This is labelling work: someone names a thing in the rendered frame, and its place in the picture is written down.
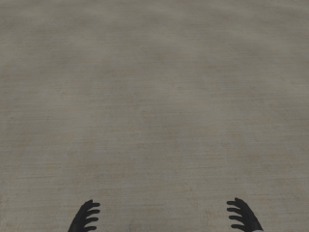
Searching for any left robot hand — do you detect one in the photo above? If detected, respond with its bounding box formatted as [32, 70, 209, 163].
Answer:
[68, 199, 100, 232]

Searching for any right robot hand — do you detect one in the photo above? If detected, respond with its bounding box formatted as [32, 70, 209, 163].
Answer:
[226, 198, 264, 232]

